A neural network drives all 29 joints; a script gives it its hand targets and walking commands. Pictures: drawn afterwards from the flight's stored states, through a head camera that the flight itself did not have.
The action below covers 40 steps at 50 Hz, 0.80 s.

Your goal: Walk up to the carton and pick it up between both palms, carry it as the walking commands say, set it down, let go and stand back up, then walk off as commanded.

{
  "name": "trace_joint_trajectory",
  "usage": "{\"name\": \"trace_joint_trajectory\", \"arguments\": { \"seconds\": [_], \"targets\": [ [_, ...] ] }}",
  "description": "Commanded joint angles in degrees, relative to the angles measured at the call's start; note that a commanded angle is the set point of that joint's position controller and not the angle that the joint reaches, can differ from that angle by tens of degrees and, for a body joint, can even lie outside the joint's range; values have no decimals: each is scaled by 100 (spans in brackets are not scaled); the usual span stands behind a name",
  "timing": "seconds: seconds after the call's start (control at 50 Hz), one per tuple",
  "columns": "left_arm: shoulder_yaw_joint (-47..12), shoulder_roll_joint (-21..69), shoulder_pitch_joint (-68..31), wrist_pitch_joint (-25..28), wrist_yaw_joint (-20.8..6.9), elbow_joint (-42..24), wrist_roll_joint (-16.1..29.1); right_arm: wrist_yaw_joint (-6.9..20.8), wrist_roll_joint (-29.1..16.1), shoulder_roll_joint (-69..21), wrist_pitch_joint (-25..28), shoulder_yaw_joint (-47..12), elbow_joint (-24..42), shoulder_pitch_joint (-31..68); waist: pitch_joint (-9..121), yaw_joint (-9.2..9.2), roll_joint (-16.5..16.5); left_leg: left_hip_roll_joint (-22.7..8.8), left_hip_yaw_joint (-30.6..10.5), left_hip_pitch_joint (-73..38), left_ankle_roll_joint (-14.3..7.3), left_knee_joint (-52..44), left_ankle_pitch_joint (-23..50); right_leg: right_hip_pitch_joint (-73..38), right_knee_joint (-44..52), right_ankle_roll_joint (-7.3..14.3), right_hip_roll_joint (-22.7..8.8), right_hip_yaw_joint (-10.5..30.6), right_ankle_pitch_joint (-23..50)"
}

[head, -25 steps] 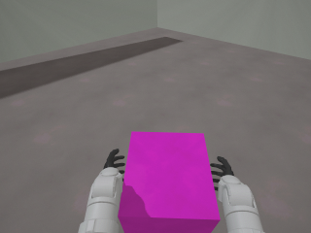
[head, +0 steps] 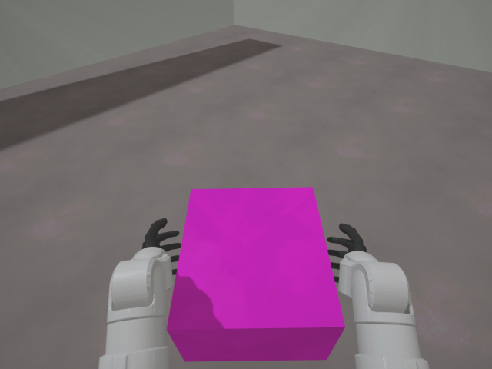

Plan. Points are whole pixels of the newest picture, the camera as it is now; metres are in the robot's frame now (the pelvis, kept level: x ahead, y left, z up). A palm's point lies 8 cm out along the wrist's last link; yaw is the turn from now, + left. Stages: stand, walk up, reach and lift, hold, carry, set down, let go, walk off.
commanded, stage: carry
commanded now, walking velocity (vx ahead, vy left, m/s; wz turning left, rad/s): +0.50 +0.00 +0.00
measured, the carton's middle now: (253, 267) +0.32 +0.02 +0.01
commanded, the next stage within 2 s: none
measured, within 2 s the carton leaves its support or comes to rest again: neither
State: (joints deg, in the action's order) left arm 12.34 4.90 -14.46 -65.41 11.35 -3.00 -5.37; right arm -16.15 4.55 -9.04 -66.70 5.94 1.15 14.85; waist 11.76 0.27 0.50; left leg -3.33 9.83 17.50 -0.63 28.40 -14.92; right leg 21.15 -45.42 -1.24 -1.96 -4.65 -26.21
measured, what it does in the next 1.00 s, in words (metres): walks ahead: right foot, then left foot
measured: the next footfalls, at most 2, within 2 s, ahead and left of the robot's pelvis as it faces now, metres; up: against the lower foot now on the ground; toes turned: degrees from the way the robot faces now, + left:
right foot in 0.10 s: +0.12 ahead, -0.10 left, +0.00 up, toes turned -4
left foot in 0.40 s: +0.31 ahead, +0.11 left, +0.00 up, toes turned +13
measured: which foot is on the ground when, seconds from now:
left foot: down 0.00-0.10, up 0.12-0.38, down 0.40-0.72, up 0.74-1.00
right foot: up 0.00-0.08, down 0.10-0.44, up 0.46-0.70, down 0.72-1.00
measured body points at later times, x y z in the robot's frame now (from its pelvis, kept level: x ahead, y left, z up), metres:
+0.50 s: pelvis +0.27 +0.01 -0.01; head +0.26 +0.01 +0.44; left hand +0.56 +0.19 +0.07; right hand +0.56 -0.13 +0.06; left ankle +0.27 +0.10 -0.74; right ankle +0.12 -0.08 -0.68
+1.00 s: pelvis +0.59 -0.01 +0.00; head +0.63 +0.00 +0.45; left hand +0.87 +0.19 +0.06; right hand +0.89 -0.13 +0.06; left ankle +0.66 +0.12 -0.71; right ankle +0.52 -0.09 -0.74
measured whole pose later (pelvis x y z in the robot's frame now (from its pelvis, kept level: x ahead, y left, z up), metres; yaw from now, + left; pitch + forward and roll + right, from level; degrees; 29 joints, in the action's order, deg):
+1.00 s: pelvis +0.59 -0.01 +0.00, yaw +5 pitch +4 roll +1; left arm 9.1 8.7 -15.0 -68.8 14.0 -14.3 -5.4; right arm -13.0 5.3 -8.2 -71.4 8.3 16.1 12.6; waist 0.2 1.6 -1.5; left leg -3.1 6.8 29.2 0.7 38.0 -18.3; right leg 7.7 -24.4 1.8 -1.7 -10.5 -20.5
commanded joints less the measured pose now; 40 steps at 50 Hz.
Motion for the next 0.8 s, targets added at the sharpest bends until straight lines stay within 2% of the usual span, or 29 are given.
{"name": "trace_joint_trajectory", "arguments": {
  "seconds": [0.0,0.04,0.06,0.08,0.1,0.14,0.16,0.22,0.24,0.28,0.3,0.36,0.38,0.4,0.42,0.44,0.46,0.48,0.54,0.56,0.58,0.6,0.64,0.66,0.68,0.7,0.72,0.74,0.78],
  "targets": [
    [-4449,6253,-3834,-368,-2361,-399,2859,2520,-2379,-5260,-75,-3407,1542,4181,747,-189,764,-1613,-1856,-1665,-647,-1591,229,809,1166,-25,65,-299,10],
    [-4231,6339,-3669,-431,-2344,-447,2901,2436,-2444,-5344,-146,-3549,2024,4361,1339,-40,453,-1060,-817,-905,-315,-842,-331,-1182,2615,87,220,-534,1094],
    [-4116,6284,-3542,-431,-2321,-318,2812,2420,-2448,-5364,-200,-3627,2003,4429,1273,-18,1,-737,-364,110,-84,-175,-753,-2294,2767,214,-140,-29,1149],
    [-4101,6036,-3565,-361,-2299,-556,2825,2460,-2601,-5352,-206,-3753,2307,4694,1404,59,-1106,-358,78,1475,200,838,-812,-3368,2805,529,-963,1174,424],
    [-3837,6005,-3465,-377,-2268,-261,2597,2506,-2647,-5326,-242,-3827,2296,4980,1252,80,-1650,-104,-22,2441,272,1572,-1424,-3710,3125,857,-1721,2296,260],
    [-3896,6207,-3346,-470,-2176,-359,2548,2605,-2742,-5426,-382,-3811,1989,4683,1095,61,-941,-269,-608,2729,164,2400,-1423,-3295,3231,1292,-2217,2936,670],
    [-3959,6116,-3330,-467,-2114,-468,2417,2665,-2728,-5241,-400,-3788,2077,4503,1128,46,-646,-307,-571,2344,86,1824,-1693,-3181,3047,1334,-2123,2531,1050],
    [-4216,6050,-3456,-495,-2051,-934,2460,2681,-2622,-5425,-442,-3628,1390,3694,1098,89,-761,-99,-212,2317,194,1291,-849,-3368,3028,1106,-1706,1630,1421],
    [-4209,6184,-3477,-488,-2071,-969,2477,2675,-2662,-5553,-441,-3643,1321,3694,1115,107,-848,27,-99,2302,200,1204,-634,-3605,2791,996,-1570,1330,2718],
    [-4350,6229,-3900,-448,-2123,-1429,2611,2661,-2735,-5644,-348,-3805,1779,4121,1224,127,-777,203,113,1939,237,686,-463,-3743,2435,919,-1338,953,3702],
    [-4238,6177,-3841,-489,-2156,-1257,2529,2641,-2691,-5628,-326,-3825,1982,4246,1143,113,-1018,163,71,1754,214,362,-368,-3660,2345,887,-1335,904,3928],
    [-4328,6215,-3645,-558,-2214,-1169,2650,2570,-2591,-5687,-302,-3759,1921,3916,1227,-40,-167,258,436,-783,38,-167,755,-1919,1614,431,-770,-288,3673],
    [-4255,6136,-3188,-582,-2211,-870,2490,2572,-2412,-5361,-305,-3595,1850,3560,1660,-202,452,-305,-481,-2488,-360,-215,417,-592,570,128,-535,-563,3759],
    [-4262,6027,-3357,-668,-2216,-828,2468,2561,-2313,-5344,-308,-3543,1724,3468,1840,-259,1032,-1479,-2236,-3547,-918,-643,302,760,-771,-145,-18,-770,2446],
    [-4308,5927,-3347,-723,-2267,-724,2559,2527,-2229,-5368,-377,-3408,1275,3268,1359,-243,2165,-2125,-3647,-4062,-1319,-1051,1363,2219,-1467,-137,468,-458,-169],
    [-4349,5832,-3395,-697,-2355,-721,2639,2487,-2224,-5446,-296,-3521,1564,3580,1465,-213,1498,-2317,-3706,-4017,-1669,-973,1985,2271,-1490,12,74,239,-631],
    [-4567,6049,-3686,-682,-2373,-922,2841,2501,-2103,-5431,-305,-3313,1385,3101,1151,-305,1275,-2164,-3219,-3745,-1328,-924,3037,2498,-1716,-32,-49,117,-562],
    [-4490,6265,-3728,-671,-2372,-725,2894,2522,-2281,-5631,-296,-3434,1550,3622,1284,-259,851,-1940,-2588,-3887,-1172,-1002,2860,2393,-1187,-63,-172,255,-444],
    [-4360,6382,-3163,-543,-2367,-816,2718,2567,-2378,-5688,-249,-3638,1889,3694,1291,-227,250,-1754,-1710,-3288,-804,-1110,2373,1528,364,-13,26,-140,-92],
    [-4316,6351,-3235,-461,-2355,-901,2711,2549,-2479,-5565,-182,-3809,2246,4004,1255,-175,262,-1606,-1291,-2892,-644,-1085,1705,1007,947,9,52,-234,1],
    [-4323,6291,-3389,-408,-2291,-1155,2690,2572,-2657,-5723,-152,-3997,2538,4333,1145,-176,224,-1587,-1173,-2485,-609,-1165,1815,649,1111,64,142,-361,464],
    [-4329,6448,-3356,-377,-2238,-1198,2627,2615,-2730,-5596,-174,-3955,2635,4294,1079,-147,681,-1233,-712,-2295,-470,-1114,1849,332,1513,81,271,-578,930],
    [-4247,6316,-3261,-360,-2130,-1216,2627,2637,-2778,-5442,-173,-4015,2713,4243,1394,-128,701,-1014,-123,-2038,-275,-624,2372,-658,2127,104,405,-1014,1976],
    [-4338,6279,-3325,-354,-2090,-1312,2566,2625,-2639,-5374,-198,-3884,2563,3879,1592,-85,711,-813,173,-1222,-145,221,2970,-1905,2348,297,294,-826,2354],
    [-4431,6324,-3300,-346,-2047,-1305,2587,2641,-2589,-5231,-254,-3780,2316,3601,1721,1,560,-547,194,-11,23,746,2561,-3227,2173,538,-38,-309,2117],
    [-4300,6112,-2818,-338,-2070,-1176,2369,2688,-2608,-5253,-330,-3876,2365,3604,2062,140,-617,-361,116,1158,113,1784,1583,-4305,2080,930,-961,905,2147],
    [-4184,6118,-2827,-319,-2025,-973,2214,2717,-2619,-5201,-327,-3866,2453,3949,2263,164,-1255,246,-66,2145,190,3079,-1171,-4904,2371,1407,-1911,2492,2834],
    [-4085,6096,-2330,-315,-2013,-737,2072,2769,-2598,-5155,-363,-3874,2239,3501,1896,132,-1306,117,-604,2524,113,3792,-1717,-4526,2474,1604,-2142,2888,3295],
    [-4270,6236,-2721,-299,-2021,-1064,2173,2838,-2616,-5408,-397,-3905,1797,3264,1773,138,-604,-187,-960,2694,97,3906,-1537,-4124,2415,1563,-2231,2649,3442]
  ]
}}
